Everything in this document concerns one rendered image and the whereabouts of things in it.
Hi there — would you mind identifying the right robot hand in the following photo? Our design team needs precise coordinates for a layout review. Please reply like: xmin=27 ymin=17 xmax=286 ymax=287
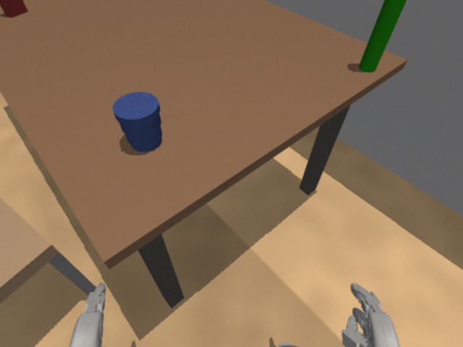
xmin=341 ymin=283 xmax=400 ymax=347

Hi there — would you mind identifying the chair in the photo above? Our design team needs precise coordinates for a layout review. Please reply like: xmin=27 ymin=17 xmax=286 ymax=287
xmin=0 ymin=198 xmax=96 ymax=303

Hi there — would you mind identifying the left robot hand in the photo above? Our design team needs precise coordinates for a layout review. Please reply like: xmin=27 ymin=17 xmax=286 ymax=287
xmin=69 ymin=283 xmax=106 ymax=347

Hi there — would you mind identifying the table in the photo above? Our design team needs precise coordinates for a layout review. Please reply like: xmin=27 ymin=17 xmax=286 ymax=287
xmin=0 ymin=0 xmax=407 ymax=308

